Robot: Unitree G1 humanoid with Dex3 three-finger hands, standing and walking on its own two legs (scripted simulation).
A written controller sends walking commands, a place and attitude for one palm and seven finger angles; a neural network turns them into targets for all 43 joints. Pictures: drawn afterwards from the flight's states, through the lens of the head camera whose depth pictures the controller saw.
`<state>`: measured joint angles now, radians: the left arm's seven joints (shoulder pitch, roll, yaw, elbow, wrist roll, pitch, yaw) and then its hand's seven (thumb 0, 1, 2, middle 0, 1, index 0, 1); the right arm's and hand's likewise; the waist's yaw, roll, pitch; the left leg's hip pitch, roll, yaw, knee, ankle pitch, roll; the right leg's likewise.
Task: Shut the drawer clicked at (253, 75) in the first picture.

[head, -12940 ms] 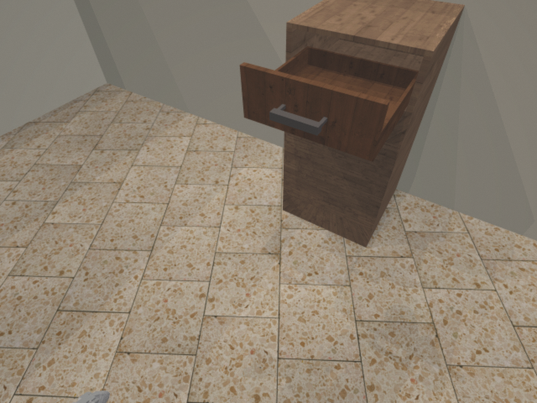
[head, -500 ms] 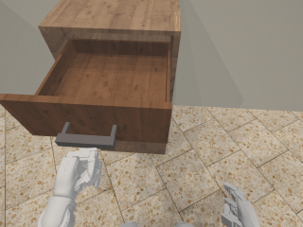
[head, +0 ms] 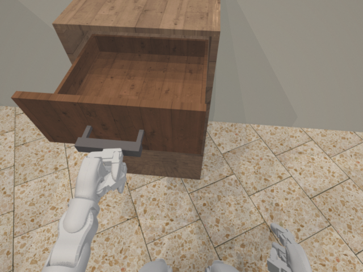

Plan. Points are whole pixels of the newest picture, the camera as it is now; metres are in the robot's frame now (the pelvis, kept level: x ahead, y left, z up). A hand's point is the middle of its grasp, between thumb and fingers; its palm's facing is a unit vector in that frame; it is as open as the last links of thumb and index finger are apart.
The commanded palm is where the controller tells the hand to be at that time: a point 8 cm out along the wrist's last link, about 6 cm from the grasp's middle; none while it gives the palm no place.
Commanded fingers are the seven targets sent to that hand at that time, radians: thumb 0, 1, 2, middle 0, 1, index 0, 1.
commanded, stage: push the drawer shut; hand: left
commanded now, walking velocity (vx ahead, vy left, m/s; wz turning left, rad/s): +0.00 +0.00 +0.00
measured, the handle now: (112, 139) +0.38 +0.17 +0.07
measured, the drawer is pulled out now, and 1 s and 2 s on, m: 0.26 0.13 0.00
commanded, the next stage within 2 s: none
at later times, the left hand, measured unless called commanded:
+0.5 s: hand (128, 144) +0.38 +0.14 +0.06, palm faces -0.05 -1.00 -0.06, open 2.9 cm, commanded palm +0.37 +0.19 +0.07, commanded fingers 0.00 0.90 0.90 -1.40 -1.60 -1.40 -1.60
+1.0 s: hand (132, 125) +0.43 +0.14 +0.06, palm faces -0.05 -1.00 -0.05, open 2.8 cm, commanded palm +0.43 +0.19 +0.07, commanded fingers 0.00 0.90 0.90 -1.40 -1.60 -1.40 -1.60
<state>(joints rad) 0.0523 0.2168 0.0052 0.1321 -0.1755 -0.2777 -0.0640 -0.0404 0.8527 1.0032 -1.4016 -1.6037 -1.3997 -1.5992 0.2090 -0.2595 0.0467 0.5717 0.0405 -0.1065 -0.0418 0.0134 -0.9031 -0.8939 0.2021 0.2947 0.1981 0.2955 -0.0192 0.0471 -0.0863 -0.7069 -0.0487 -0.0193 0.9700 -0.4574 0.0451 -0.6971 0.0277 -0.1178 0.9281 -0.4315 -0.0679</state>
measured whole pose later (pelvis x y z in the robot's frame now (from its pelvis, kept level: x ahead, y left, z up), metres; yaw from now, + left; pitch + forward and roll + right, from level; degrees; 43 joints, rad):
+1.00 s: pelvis +0.00 +0.01 +0.00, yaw -2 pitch +14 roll -1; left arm -0.55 0.26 0.15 0.81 -0.14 -0.39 -0.08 -0.04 0.74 0.92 -1.40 -1.60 -1.40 -1.60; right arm 0.28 -0.26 0.03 0.65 0.03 -0.03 -0.01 0.01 -0.90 -0.89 0.20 0.29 0.20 0.30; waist -0.09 0.02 -0.08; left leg -0.75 -0.05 0.02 0.94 -0.43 0.06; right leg -0.75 0.03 -0.08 0.90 -0.40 -0.05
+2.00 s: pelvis +0.00 +0.02 -0.02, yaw -3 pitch +24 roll -3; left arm -1.08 0.47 0.34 1.29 0.00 -0.40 -0.05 -0.02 0.76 0.95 -1.40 -1.60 -1.40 -1.60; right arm 0.42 -0.28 0.05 0.64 -0.04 0.04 0.03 0.00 -0.90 -0.89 0.20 0.29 0.20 0.30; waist -0.23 0.04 -0.10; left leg -1.00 -0.02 0.01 1.04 -0.47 0.07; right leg -0.98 0.05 -0.09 0.96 -0.40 -0.05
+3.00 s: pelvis -0.01 +0.03 -0.02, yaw -4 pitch +25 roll -4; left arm -1.14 0.51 0.32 1.30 0.01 -0.36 -0.04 -0.04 0.70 0.95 -1.40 -1.60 -1.40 -1.60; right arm 0.45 -0.28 0.06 0.64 -0.05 0.02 0.05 0.00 -0.90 -0.89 0.20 0.29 0.20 0.30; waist -0.25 0.05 -0.10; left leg -1.07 -0.02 0.00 1.08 -0.45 0.08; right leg -1.04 0.05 -0.10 0.97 -0.38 -0.04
